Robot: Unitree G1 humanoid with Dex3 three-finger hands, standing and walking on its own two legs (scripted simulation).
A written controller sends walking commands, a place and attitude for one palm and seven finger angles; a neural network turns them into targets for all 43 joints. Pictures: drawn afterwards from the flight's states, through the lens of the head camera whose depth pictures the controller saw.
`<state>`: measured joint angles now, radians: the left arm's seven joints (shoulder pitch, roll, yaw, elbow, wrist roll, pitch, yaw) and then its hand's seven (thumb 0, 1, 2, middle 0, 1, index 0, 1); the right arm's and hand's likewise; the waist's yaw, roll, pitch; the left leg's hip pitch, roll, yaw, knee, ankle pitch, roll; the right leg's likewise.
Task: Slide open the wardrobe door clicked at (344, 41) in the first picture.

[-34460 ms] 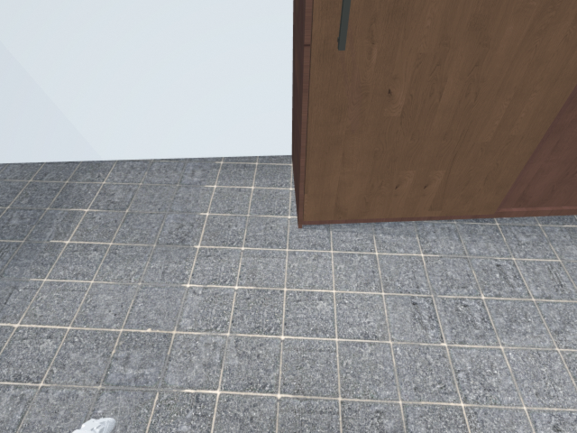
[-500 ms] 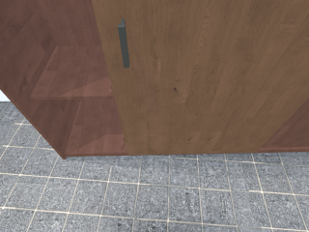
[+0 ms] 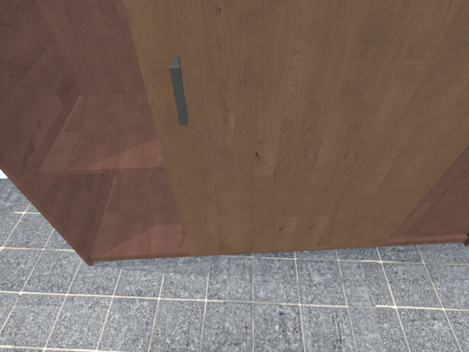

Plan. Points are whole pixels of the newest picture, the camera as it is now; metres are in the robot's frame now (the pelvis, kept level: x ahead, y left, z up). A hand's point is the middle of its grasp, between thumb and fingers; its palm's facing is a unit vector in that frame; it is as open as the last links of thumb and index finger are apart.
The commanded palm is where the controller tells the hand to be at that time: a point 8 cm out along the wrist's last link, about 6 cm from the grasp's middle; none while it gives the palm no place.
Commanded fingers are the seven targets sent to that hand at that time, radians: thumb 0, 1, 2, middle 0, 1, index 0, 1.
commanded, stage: look to check the result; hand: left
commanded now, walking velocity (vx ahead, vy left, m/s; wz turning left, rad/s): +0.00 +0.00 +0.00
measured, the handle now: (180, 91) +0.60 +0.15 +0.13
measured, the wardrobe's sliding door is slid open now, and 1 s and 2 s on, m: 0.44 0.44 0.44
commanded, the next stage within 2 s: stand and wait in 0.56 s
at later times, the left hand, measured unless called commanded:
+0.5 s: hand out of the picture +0.08 +0.23 -0.16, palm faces -0.02 -0.95 -0.32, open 7.4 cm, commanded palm none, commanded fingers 0.00 0.90 0.90 -0.20 -0.30 -0.20 -0.30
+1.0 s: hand out of the picture +0.10 +0.22 -0.16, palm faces -0.02 -0.95 -0.32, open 7.4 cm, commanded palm none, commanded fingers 0.00 0.90 0.90 -0.20 -0.30 -0.20 -0.30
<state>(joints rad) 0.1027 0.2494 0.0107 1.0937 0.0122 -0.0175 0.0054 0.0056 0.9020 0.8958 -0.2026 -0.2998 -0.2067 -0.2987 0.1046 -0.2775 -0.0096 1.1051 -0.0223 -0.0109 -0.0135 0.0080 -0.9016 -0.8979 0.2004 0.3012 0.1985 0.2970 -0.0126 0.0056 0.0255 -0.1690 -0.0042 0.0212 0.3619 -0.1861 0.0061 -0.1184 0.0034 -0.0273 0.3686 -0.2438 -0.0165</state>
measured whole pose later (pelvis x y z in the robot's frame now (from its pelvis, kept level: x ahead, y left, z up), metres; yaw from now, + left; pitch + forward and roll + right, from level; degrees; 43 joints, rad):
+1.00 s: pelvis +0.02 -0.01 +0.00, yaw -1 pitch -1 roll +0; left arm 0.11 0.30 0.02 1.11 0.01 -0.02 0.01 0.01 0.90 0.90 -0.20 -0.30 -0.21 -0.30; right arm 0.11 -0.31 0.00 1.12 -0.02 -0.01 -0.02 0.01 -0.90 -0.90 0.20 0.30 0.20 0.30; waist -0.01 0.00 0.04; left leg -0.11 0.02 0.03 0.31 -0.19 -0.01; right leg -0.05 0.02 -0.02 0.30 -0.24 -0.03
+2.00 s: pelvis +0.01 -0.01 +0.00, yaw -1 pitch -1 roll +0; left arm 0.10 0.33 0.01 1.13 0.01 -0.02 0.00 0.01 0.90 0.90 -0.20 -0.30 -0.21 -0.30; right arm 0.10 -0.33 0.00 1.13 -0.02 -0.01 -0.01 0.01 -0.90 -0.90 0.20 0.30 0.20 0.30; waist -0.01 0.00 0.05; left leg -0.11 0.01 0.03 0.29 -0.17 -0.01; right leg -0.06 0.02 -0.02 0.28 -0.21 -0.03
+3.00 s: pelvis +0.02 -0.01 +0.00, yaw -1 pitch -1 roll +0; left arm 0.09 0.33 0.01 1.12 0.01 -0.02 0.00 0.01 0.90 0.90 -0.20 -0.30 -0.21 -0.30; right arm 0.09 -0.34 0.00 1.12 -0.02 -0.01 -0.01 0.01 -0.90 -0.90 0.20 0.30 0.20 0.30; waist -0.01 0.00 0.05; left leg -0.09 0.01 0.03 0.28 -0.17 -0.01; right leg -0.05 0.02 -0.01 0.28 -0.22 -0.03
